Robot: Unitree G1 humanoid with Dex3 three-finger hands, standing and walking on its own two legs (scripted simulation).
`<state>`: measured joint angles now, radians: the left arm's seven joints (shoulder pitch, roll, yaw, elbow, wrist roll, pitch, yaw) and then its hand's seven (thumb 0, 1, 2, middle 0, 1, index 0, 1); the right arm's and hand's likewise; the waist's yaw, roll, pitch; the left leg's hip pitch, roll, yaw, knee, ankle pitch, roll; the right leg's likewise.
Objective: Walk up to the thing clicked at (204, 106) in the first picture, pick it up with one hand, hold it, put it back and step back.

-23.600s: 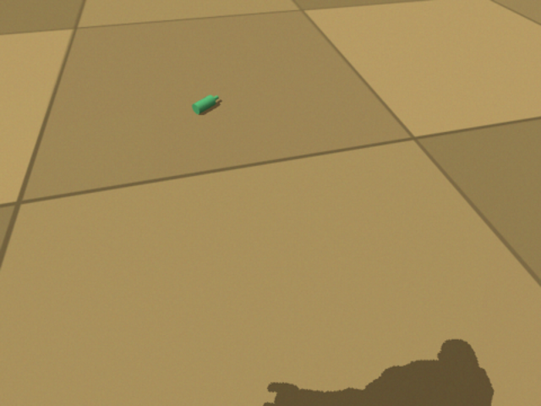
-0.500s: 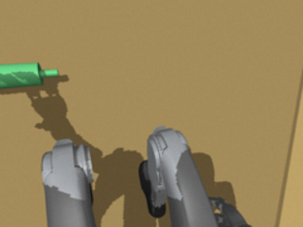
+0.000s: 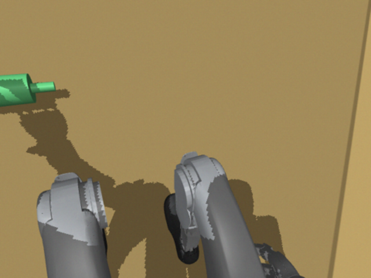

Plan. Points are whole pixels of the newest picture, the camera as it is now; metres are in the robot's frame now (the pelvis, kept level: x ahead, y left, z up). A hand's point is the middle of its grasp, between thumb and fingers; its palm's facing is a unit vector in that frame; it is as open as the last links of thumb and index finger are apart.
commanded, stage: rise first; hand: left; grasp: from above
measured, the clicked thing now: (8, 90) +0.52 +0.32 -0.29
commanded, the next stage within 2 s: approach in 1.14 s
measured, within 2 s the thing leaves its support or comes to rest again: neither
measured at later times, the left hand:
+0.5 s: hand out of the picture +0.46 +0.37 -0.18, palm faces -0.46 -0.10 -0.88, open 14.1 cm
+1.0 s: hand out of the picture +0.46 +0.38 -0.18, palm faces -0.46 -0.09 -0.88, open 14.1 cm
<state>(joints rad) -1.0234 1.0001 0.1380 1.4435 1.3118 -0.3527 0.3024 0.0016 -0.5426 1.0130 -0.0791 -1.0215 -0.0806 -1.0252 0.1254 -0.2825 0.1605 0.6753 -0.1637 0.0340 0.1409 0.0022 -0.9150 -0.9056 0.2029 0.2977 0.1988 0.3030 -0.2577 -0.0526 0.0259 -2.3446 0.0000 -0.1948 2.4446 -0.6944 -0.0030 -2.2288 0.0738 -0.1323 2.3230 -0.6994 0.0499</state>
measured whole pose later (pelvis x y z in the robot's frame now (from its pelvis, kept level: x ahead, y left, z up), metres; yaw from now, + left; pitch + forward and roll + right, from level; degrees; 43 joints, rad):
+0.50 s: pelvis +0.00 +0.00 +0.00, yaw -1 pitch +32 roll -13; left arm -1.05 1.03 0.12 1.48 1.31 -0.34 0.31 0.00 -0.54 1.01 -0.09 -1.03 -0.09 -1.03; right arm 0.13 -0.29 0.19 0.66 -0.16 0.02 0.14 0.00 -0.92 -0.91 0.20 0.30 0.20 0.30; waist -0.29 -0.07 0.05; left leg -2.34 0.00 -0.20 2.45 -0.69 0.00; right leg -2.22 0.08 -0.14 2.32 -0.69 0.05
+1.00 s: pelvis +0.00 +0.00 +0.00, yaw -1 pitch +32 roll -13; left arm -1.06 1.04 0.10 1.48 1.30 -0.32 0.30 0.00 -0.54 1.02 -0.09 -1.02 -0.09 -1.03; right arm 0.13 -0.29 0.21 0.64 -0.16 0.02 0.14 0.00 -0.91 -0.90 0.20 0.30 0.20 0.30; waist -0.29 -0.07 0.05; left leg -2.35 0.00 -0.21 2.45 -0.68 0.00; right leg -2.22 0.08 -0.15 2.31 -0.68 0.06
